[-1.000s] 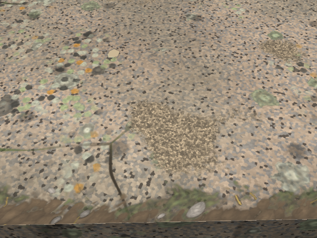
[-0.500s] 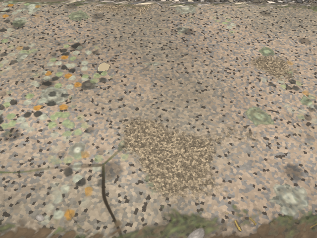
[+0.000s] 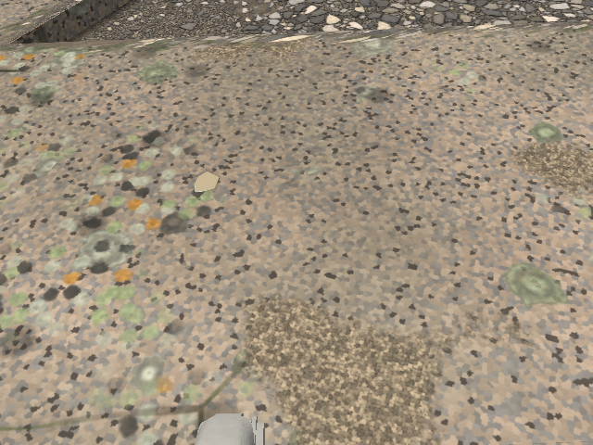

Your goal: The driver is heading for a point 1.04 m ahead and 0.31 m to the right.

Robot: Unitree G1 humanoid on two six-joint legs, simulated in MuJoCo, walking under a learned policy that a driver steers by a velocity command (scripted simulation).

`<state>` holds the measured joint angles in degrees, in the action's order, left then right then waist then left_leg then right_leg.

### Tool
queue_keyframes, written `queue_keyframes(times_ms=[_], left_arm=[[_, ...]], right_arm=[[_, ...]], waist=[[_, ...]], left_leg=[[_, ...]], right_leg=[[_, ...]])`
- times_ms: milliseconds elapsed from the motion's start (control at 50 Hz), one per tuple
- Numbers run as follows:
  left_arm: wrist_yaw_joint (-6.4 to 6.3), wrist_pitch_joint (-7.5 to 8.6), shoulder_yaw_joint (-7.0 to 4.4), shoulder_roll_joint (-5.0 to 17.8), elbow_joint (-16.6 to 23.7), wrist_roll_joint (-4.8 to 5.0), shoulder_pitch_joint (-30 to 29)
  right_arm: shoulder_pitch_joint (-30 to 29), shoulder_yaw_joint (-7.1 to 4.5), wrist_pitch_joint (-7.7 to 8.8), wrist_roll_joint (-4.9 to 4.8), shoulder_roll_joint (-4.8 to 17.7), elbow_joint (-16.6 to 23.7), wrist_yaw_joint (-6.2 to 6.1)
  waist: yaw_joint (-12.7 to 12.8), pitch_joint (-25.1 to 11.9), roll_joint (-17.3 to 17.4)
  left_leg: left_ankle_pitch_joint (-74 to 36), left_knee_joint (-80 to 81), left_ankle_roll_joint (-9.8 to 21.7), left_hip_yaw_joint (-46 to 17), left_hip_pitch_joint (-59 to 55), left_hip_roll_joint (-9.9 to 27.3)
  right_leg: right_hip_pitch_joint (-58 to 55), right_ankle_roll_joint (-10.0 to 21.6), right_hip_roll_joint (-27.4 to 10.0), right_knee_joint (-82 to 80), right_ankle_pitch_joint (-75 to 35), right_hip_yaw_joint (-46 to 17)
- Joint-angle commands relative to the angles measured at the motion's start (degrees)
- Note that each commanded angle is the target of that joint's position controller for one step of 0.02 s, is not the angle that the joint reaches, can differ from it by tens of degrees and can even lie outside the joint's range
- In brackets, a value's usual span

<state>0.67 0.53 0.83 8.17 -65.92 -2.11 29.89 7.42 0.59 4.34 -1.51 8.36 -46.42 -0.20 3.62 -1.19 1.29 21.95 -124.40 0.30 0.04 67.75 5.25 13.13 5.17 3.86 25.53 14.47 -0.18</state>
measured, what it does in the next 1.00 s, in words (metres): climbs, turning right: left foot 0.19 m higher, then right foot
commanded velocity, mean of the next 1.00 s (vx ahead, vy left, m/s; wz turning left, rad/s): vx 0.50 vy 0.00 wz -0.55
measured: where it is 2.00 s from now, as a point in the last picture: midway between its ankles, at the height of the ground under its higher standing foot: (475, 244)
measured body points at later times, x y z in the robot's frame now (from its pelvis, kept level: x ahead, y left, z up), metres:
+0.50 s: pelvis +0.29 +0.06 +0.17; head +0.28 +0.07 +0.62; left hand +0.55 +0.21 +0.10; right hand +0.21 -0.17 +0.03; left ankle +0.28 +0.15 -0.55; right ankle +0.31 -0.09 -0.40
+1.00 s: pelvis +0.54 -0.07 +0.19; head +0.56 -0.09 +0.64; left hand +0.74 +0.12 +0.08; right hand +0.57 -0.39 +0.12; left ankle +0.67 +0.08 -0.46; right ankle +0.52 -0.12 -0.55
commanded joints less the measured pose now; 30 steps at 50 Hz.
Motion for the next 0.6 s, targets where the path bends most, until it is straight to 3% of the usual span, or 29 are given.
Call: queue_keyframes(times_ms=[20,40,60,80,100,120,140,160,180,200,220,240,260,280,300,320,340,360,380,400,420,440,460,480,500,540,560,600], left_arm=[[-0.84,0.44,0.62,5.0,3.51,0.26,-0.55],[-1.15,0.24,0.67,5.25,4.5,0.58,-0.99],[-1.48,-0.27,0.73,5.62,5.01,1.96,-1.05],[-1.82,2.3,-0.81,8.74,4.31,1.01,0.78],[-2.87,2.99,-1.26,9.51,4.22,1.88,3.73],[-3.91,2.66,-1.96,10.36,3.32,1.92,5.47],[-4.69,2.15,-1.94,8.46,4.16,2.36,5.62],[-4.89,1.75,-2.44,8.65,4.87,1.83,5.47],[-4.4,1.82,-2.69,9.51,7.68,1.12,1.01],[-3.76,2.8,-3.61,12.19,9.01,0.77,1.14],[-2.48,4.11,-4.98,15.86,10.11,1.58,-2.66],[-0.79,5.63,-5.34,13.13,13.27,3.55,-7.52],[1.78,6.32,-5.08,5.58,20.02,2.85,-13.2],[2.89,6.67,-5.39,2.93,21.09,-0.82,-11.73],[2.27,5.69,-4.93,1.3,24.0,-0.88,-15.11],[2.14,4.73,-2.58,-1.85,23.93,4.28,-17.3],[1.55,3.88,-1.97,-1.35,24.66,3.94,-13.34],[1.11,2.73,-2.1,0.83,23.8,4.26,-10.3],[0.74,1.61,-2.05,1.85,23.49,4.72,-8.79],[0.44,1.17,-1.61,1.18,24.38,4.8,-9.48],[0.46,0.83,-1.34,1.11,25.49,4.18,-10.5],[0.14,0.48,-1.47,2.46,27.25,4.43,-13.71],[0.1,0.64,-1.41,3.6,29.26,3.83,-19.01],[0.36,0.51,-1.85,4.98,30.58,3.05,-21.52],[0.69,0.9,-2.51,6.2,30.61,2.8,-22.46],[1.5,1.18,-2.9,6.76,30.5,3.76,-22.21],[2.03,1.2,-2.91,6.79,31.28,4.11,-25.07],[2.98,1.23,-2.96,6.13,32.99,4.74,-31.13]], right_arm=[[-5.9,3.99,1.27,0.79,-4.08,9.72,-0.07],[-8.35,4.69,2.15,1.31,-3.58,11.93,0.26],[-12.35,5.6,2.94,2.4,-3.53,15.02,0.66],[-23.16,3.97,-0.73,5.48,-1.26,20.73,0.45],[-25.81,4.17,-2.78,5.15,-1.46,23.21,0.24],[-23.48,4.54,-4.17,4.8,-3.23,24.39,-0.3],[-18.55,4.61,-4.84,3.92,-4.13,22.62,-0.14],[-13.81,4.54,-4.87,3.34,-4.61,21.14,-0.13],[-6.97,3.36,-4.3,2.22,-2.22,18.93,0.1],[1.27,1.29,-3.76,1.24,1.33,16.42,0.04],[9.63,-0.48,-2.75,1.02,5.0,14.53,0.12],[17.37,-3.1,-1.98,3.52,11.01,11.93,-0.15],[19.47,-5.41,-3.27,4.53,18.66,8.88,-0.65],[11.96,-5.77,-4.66,3.26,17.16,8.69,-1.32],[6.28,-4.71,-4.48,2.81,12.14,6.37,-1.54],[6.97,-1.79,-1.51,1.61,3.65,4.27,-0.71],[5.41,0.29,0.21,1.98,-3.99,0.71,0.72],[4.52,1.03,1.11,3.07,-7.38,-2.32,1.75],[4.58,0.25,1.87,3.35,-6.1,-4.55,2.45],[5.07,-0.53,2.36,2.41,-3.95,-6.18,2.81],[4.62,-0.6,2.43,2.22,-3.57,-7.09,2.76],[4.11,-1.22,1.95,2.44,-0.65,-6.89,2.53],[4.01,-1.35,1.85,2.42,-0.41,-6.56,1.56],[4.72,-1.81,1.94,2.87,1.88,-6.14,0.5],[6.41,-1.76,2.47,3.53,3.2,-6.01,-0.37],[9.67,-2.62,2.85,2.76,7.3,-5.62,-1.92],[10.84,-3.23,2.81,2.33,9.57,-5.33,-2.43],[13.66,-3.94,2.39,1.77,11.9,-4.52,-3.01]], waist=[[-3.11,10.44,-3.9],[-3.03,9.65,-1.68],[-2.71,7.84,0.13],[0.42,8.92,1.2],[2.91,6.84,-3.24],[2.52,2.94,-9.44],[1.06,-2.24,-10.37],[-0.86,-4.9,-12.8],[-6.0,-8.9,-12.94],[-9.91,-15.8,-14.47],[-15.11,-20.14,-16.86],[-18.28,-24.24,-6.04],[-17.38,-23.03,18.42],[-12.41,-18.98,15.39],[-6.73,-5.36,8.2],[-7.56,0.58,6.33],[-3.28,3.26,2.82],[-0.65,3.52,0.2],[0.61,4.07,-1.16],[1.42,5.13,-0.77],[2.42,5.69,-0.29],[1.99,7.46,0.74],[0.66,8.3,0.07],[-0.23,6.67,2.08],[-1.01,3.58,2.31],[-2.55,1.11,1.45],[-3.86,1.04,0.47],[-6.71,2.37,0.36]], left_leg=[[-0.25,-16.64,-0.4,-0.52,24.36,1.98],[-2.37,-9.52,-0.57,0.42,23.5,2.91],[-6.46,4.06,-1.18,2.85,18.32,3.69],[-2.15,11.75,0.48,8.88,7.33,0.0],[1.28,19.59,0.73,10.65,-1.84,0.21],[3.24,24.17,1.89,8.87,-6.24,0.91],[6.09,31.77,3.35,9.57,-11.69,-0.47],[8.13,35.84,4.58,9.74,-15.91,-2.29],[13.36,45.53,5.82,10.49,-27.62,-6.29],[15.41,49.83,6.41,7.71,-38.76,-8.73],[14.48,55.23,7.34,3.57,-46.25,-8.32],[26.64,65.92,9.1,-15.11,-55.69,1.38],[44.28,99.97,12.36,-53.81,-61.65,13.78],[48.79,109.65,14.71,-71.39,-58.22,17.85],[47.43,106.38,13.2,-59.08,-49.05,16.85],[27.45,106.43,12.78,-48.65,-43.81,18.19],[16.23,101.28,10.23,-38.23,-40.61,17.18],[7.86,98.87,7.01,-27.14,-38.23,15.01],[2.75,99.61,4.94,-18.95,-38.27,13.13],[-1.91,99.96,3.82,-11.09,-40.7,11.16],[-5.68,100.92,2.71,-6.15,-40.19,10.28],[-8.08,104.65,3.1,-0.33,-40.77,8.89],[-13.83,107.28,3.1,6.0,-39.86,6.44],[-16.79,110.12,4.03,8.98,-42.86,5.31],[-21.77,111.42,4.52,9.8,-47.7,5.26],[-25.62,112.44,4.67,12.05,-58.42,5.17],[-26.59,113.11,4.08,12.63,-61.93,5.37],[-29.97,113.83,3.97,13.13,-68.08,7.92]], right_leg=[[0.92,9.01,-18.37,-13.42,11.19,-22.89],[1.68,7.87,-16.34,-13.11,10.4,-21.26],[5.54,6.85,-12.67,-13.39,10.61,-18.78],[13.31,8.71,-11.08,-21.03,9.06,-16.47],[13.21,11.46,-13.04,-28.39,-1.68,-18.78],[4.15,11.26,-13.49,-28.24,-13.99,-16.57],[-4.26,10.18,-12.7,-26.02,-27.09,-11.79],[-9.92,9.01,-12.81,-21.58,-42.17,-8.65],[-10.33,7.95,-12.4,-14.93,-65.08,-5.51],[-13.14,7.78,-14.16,-4.54,-86.25,-7.13],[-14.9,7.35,-16.22,7.18,-93.08,-6.71],[-3.76,5.89,-11.23,26.35,-80.01,-5.33],[18.49,3.23,1.19,48.71,-14.16,-5.9],[30.19,3.08,1.82,75.43,-6.64,-13.91],[37.51,2.97,-1.32,80.08,-7.32,-11.78],[40.71,3.52,0.19,88.0,-3.81,-9.96],[41.18,4.31,-2.13,92.66,-3.87,-9.35],[38.96,4.9,-3.5,91.16,-4.92,-10.01],[37.57,4.98,-3.88,88.03,-5.67,-11.24],[39.73,4.89,-4.8,82.27,-5.91,-10.45],[40.31,5.0,-4.98,78.91,-8.2,-10.37],[40.77,3.92,-5.08,69.89,-8.46,-8.14],[38.06,2.71,-5.01,59.39,-11.37,-6.38],[36.07,1.72,-4.42,52.79,-14.64,-2.34],[35.17,0.67,-5.17,49.66,-18.74,-2.4],[35.11,-0.37,-5.99,40.04,-19.42,0.18],[34.18,-0.13,-6.18,34.54,-19.39,2.09],[33.26,0.08,-6.14,24.42,-17.51,4.57]])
